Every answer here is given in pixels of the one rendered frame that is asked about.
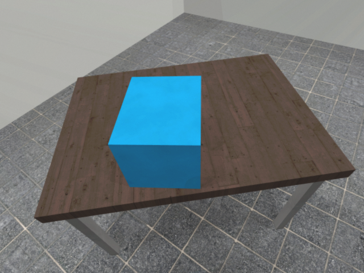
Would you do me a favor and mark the carton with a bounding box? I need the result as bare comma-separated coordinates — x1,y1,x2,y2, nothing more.
108,76,201,189

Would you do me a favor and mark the table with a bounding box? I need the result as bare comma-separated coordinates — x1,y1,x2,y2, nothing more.
34,54,355,256

